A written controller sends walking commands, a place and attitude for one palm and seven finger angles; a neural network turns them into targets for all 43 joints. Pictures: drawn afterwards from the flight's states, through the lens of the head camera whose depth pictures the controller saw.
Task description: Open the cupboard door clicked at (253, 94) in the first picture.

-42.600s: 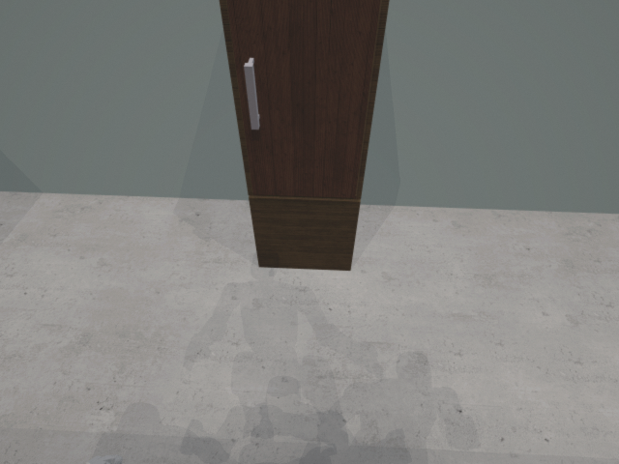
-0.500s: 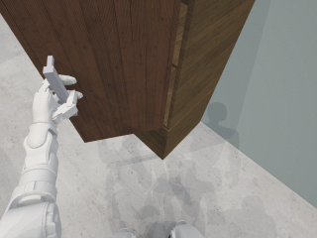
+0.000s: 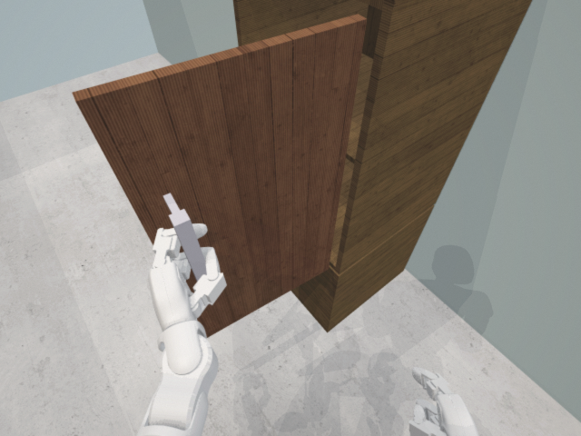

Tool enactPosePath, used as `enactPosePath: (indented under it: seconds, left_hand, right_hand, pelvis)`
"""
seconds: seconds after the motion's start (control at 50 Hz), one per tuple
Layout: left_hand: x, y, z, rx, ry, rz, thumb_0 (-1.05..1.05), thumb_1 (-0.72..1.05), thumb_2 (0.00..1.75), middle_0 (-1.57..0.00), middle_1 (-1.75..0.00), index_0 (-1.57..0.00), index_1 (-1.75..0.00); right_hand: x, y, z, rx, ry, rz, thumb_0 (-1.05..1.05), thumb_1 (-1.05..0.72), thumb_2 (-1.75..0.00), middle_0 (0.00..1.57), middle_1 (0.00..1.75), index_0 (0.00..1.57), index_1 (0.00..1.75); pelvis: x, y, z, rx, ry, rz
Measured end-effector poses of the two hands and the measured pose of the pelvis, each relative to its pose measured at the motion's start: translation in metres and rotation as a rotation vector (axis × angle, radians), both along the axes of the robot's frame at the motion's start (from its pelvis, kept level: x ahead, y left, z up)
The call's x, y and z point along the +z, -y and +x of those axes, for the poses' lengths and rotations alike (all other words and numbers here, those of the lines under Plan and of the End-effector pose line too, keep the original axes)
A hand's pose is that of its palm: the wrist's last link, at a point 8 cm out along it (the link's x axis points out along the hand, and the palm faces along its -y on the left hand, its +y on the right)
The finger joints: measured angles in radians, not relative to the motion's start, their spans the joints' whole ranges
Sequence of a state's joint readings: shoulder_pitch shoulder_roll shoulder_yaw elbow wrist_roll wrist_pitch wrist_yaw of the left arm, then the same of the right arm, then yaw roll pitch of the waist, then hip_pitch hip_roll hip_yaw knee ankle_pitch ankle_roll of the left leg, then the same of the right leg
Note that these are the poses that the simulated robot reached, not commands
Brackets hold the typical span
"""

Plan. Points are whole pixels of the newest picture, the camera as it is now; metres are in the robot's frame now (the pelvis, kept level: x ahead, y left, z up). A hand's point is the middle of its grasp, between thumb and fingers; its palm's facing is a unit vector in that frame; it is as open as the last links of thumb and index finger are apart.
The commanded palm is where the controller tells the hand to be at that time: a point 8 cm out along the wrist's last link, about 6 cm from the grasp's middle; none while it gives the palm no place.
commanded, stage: pull the door open along its arc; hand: left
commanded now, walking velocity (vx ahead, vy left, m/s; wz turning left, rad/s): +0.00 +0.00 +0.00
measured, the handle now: (189, 246) +0.36 +0.17 +0.06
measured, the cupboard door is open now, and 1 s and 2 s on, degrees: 84 98 98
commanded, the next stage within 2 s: open thumb and fingers to let go in 0.24 s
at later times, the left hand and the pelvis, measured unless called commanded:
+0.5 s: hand (253, 311) +0.27 +0.06 +0.06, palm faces +0.41 -0.91 -0.02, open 6.4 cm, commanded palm +0.22 +0.11 +0.06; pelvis -0.01 -0.03 +0.00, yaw +2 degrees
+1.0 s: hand (248, 311) +0.26 +0.07 +0.06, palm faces +0.39 -0.92 -0.01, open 14.1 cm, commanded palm +0.22 +0.11 +0.06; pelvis -0.03 -0.01 -0.01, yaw +2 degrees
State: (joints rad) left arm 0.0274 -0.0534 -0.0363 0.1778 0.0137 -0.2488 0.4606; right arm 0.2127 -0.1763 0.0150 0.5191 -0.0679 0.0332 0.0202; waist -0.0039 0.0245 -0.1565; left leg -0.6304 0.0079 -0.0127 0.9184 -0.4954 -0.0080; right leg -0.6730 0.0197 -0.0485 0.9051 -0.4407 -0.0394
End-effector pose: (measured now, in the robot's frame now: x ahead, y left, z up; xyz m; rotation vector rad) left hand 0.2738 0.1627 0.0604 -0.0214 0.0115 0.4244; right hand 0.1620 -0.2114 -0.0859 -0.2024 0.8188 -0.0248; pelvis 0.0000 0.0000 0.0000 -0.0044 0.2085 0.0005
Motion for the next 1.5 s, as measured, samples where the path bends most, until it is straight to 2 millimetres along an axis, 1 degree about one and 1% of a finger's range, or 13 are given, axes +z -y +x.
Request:
enactPosePath:
  seconds: [0.22, 0.3, 0.38, 0.48, 0.58, 0.66, 0.84, 0.94, 1.04, 1.18, 1.3, 1.42, 1.5]
  left_hand:
    - [0.004, 0.046, -0.041, -0.030, -0.037, 0.016, 0.03, 0.69, 0.72, -0.30, -1.30, -0.33, -1.33]
    - [0.005, 0.056, -0.048, -0.058, -0.042, 0.033, 0.03, 0.69, 0.72, -0.30, -1.30, -0.33, -1.32]
    - [0.004, 0.059, -0.049, -0.039, -0.036, 0.038, 0.03, 0.68, 0.74, -0.30, -1.30, -0.33, -1.32]
    - [0.002, 0.058, -0.048, -0.005, -0.026, 0.033, 0.02, 0.63, 0.76, -0.34, -1.31, -0.36, -1.32]
    - [0.003, 0.057, -0.050, 0.003, -0.025, 0.032, 0.02, 0.49, 0.71, -0.35, -1.29, -0.37, -1.30]
    - [0.003, 0.057, -0.052, -0.003, -0.020, 0.029, 0.02, 0.30, 0.64, -0.34, -1.26, -0.36, -1.27]
    - [0.003, 0.054, -0.053, -0.007, 0.006, 0.035, 0.01, -0.22, 0.42, -0.32, -1.21, -0.32, -1.21]
    - [0.003, 0.052, -0.051, -0.015, 0.009, 0.033, 0.00, -0.39, 0.35, -0.31, -1.11, -0.30, -1.11]
    - [0.003, 0.051, -0.049, -0.027, 0.008, 0.032, 0.00, -0.46, 0.32, -0.28, -0.93, -0.26, -0.93]
    - [0.003, 0.054, -0.048, -0.055, 0.009, 0.038, -0.01, -0.49, 0.30, -0.26, -0.64, -0.24, -0.65]
    - [0.003, 0.051, -0.049, -0.078, 0.007, 0.046, -0.01, -0.50, 0.30, -0.32, -0.55, -0.29, -0.57]
    - [0.001, 0.033, -0.054, -0.441, 0.044, 0.114, -0.01, -0.50, 0.30, -0.24, -0.42, -0.16, -0.43]
    - [0.002, 0.030, -0.055, -0.517, 0.038, 0.035, -0.01, -0.50, 0.30, -0.19, -0.36, -0.13, -0.36]
  right_hand:
    - [-0.003, 0.020, -0.008, -0.010, 0.002, -0.004, 0.01, -0.90, -0.90, 0.20, 0.30, 0.20, 0.30]
    - [-0.003, 0.025, -0.006, -0.010, 0.026, 0.003, 0.01, -0.90, -0.90, 0.20, 0.30, 0.20, 0.30]
    - [-0.004, 0.028, -0.001, 0.003, 0.052, 0.000, 0.01, -0.90, -0.90, 0.20, 0.30, 0.20, 0.30]
    - [-0.005, 0.028, 0.004, 0.024, 0.062, -0.004, 0.01, -0.90, -0.90, 0.20, 0.30, 0.20, 0.30]
    - [-0.003, 0.026, 0.004, 0.034, 0.077, 0.002, 0.01, -0.90, -0.90, 0.20, 0.30, 0.20, 0.30]
    - [-0.003, 0.024, 0.000, 0.031, 0.082, 0.003, 0.01, -0.90, -0.90, 0.20, 0.30, 0.20, 0.30]
    - [-0.007, 0.020, -0.016, 0.022, 0.054, -0.012, 0.01, -0.90, -0.90, 0.20, 0.30, 0.20, 0.30]
    - [-0.009, 0.014, -0.024, 0.015, 0.036, -0.016, 0.01, -0.90, -0.90, 0.20, 0.30, 0.20, 0.30]
    - [-0.009, 0.006, -0.029, 0.013, 0.033, -0.012, 0.01, -0.90, -0.90, 0.20, 0.30, 0.20, 0.30]
    - [-0.008, -0.003, -0.032, 0.017, 0.042, -0.005, 0.01, -0.90, -0.90, 0.20, 0.30, 0.20, 0.30]
    - [-0.007, -0.009, -0.033, 0.025, 0.047, 0.001, 0.01, -0.90, -0.90, 0.20, 0.30, 0.20, 0.30]
    - [-0.006, -0.006, -0.041, 0.006, 0.066, -0.001, 0.01, -0.90, -0.90, 0.20, 0.30, 0.20, 0.30]
    - [-0.004, -0.004, -0.046, -0.019, 0.080, -0.002, 0.01, -0.90, -0.90, 0.20, 0.30, 0.20, 0.30]
  pelvis:
    - [0.001, 0.015, 0.004, 0.014, 0.023, 0.011]
    - [-0.001, 0.020, 0.004, 0.020, 0.027, 0.012]
    - [-0.003, 0.025, 0.001, 0.028, 0.029, 0.014]
    - [-0.004, 0.029, -0.005, 0.036, 0.030, 0.020]
    - [-0.004, 0.030, -0.012, 0.039, 0.034, 0.021]
    - [-0.004, 0.028, -0.016, 0.038, 0.038, 0.021]
    - [-0.006, 0.020, -0.027, 0.038, 0.045, 0.013]
    - [-0.006, 0.014, -0.032, 0.036, 0.049, 0.009]
    - [-0.007, 0.008, -0.036, 0.031, 0.052, 0.005]
    - [-0.008, 0.002, -0.041, 0.027, 0.058, 0.002]
    - [-0.008, -0.001, -0.045, 0.024, 0.064, 0.002]
    - [-0.011, -0.005, -0.048, 0.032, 0.072, -0.003]
    - [-0.010, -0.011, -0.047, 0.027, 0.075, -0.005]
